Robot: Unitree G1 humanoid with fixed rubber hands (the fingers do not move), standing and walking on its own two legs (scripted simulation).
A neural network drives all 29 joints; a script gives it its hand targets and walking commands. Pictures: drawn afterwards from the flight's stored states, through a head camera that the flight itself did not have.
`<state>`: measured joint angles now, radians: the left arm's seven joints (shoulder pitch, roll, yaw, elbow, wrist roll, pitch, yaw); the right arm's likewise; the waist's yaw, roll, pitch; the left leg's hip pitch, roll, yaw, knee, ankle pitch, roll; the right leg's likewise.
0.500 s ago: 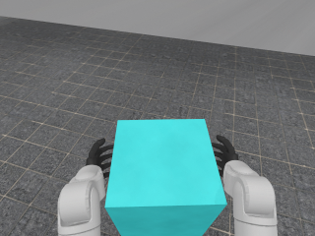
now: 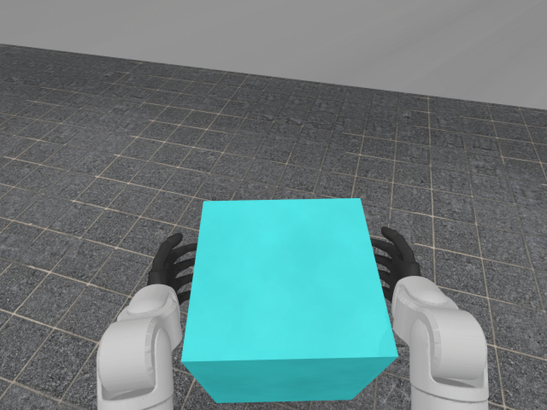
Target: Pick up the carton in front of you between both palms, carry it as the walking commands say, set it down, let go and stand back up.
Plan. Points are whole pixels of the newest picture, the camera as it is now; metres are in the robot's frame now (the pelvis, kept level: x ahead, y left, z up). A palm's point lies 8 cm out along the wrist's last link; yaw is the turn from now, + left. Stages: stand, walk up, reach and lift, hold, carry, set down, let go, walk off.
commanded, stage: carry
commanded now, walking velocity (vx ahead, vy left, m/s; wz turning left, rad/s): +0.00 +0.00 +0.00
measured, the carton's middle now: (283, 308) +0.28 +0.00 +0.02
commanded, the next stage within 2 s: none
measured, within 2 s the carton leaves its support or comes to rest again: neither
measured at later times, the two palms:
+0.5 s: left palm (190, 179) +0.47 +0.14 +0.11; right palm (370, 177) +0.47 -0.16 +0.10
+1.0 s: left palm (190, 179) +0.48 +0.15 +0.10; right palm (364, 171) +0.49 -0.15 +0.10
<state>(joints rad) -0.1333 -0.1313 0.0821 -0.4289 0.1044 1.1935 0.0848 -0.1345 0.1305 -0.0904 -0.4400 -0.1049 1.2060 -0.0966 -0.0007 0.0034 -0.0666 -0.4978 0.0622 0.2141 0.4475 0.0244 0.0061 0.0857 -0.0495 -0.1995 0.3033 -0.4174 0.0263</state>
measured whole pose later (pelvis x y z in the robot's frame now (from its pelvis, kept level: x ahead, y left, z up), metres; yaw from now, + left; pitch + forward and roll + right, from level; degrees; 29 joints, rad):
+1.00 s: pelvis +0.22 -0.01 +0.01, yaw +1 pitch +3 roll +0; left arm -0.17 -0.13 0.11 -0.31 0.12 1.21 0.08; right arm -0.17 0.13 -0.11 -0.31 -0.13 1.22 -0.08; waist 0.00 0.01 -0.11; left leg -0.19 0.08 0.19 0.51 -0.37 -0.01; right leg -0.27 -0.07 -0.18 0.53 -0.31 0.01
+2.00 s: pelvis +0.16 +0.00 +0.01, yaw +1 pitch +2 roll +0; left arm -0.24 -0.15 0.19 0.18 0.25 0.70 0.01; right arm -0.24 0.15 -0.20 0.18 -0.24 0.71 -0.02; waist 0.00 0.00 -0.08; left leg -0.26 0.06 0.20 0.51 -0.28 0.03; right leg -0.32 -0.10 -0.17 0.49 -0.19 0.01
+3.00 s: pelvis +0.11 -0.04 -0.03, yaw +11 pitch +14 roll +0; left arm -0.71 -0.12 0.49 0.64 0.42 0.26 -0.06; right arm -0.65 0.20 -0.54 0.53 -0.41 0.29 0.00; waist -0.03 0.01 0.17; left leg -0.78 -0.05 -0.11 0.81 -0.28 -0.02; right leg -0.77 0.05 0.05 0.80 -0.27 0.00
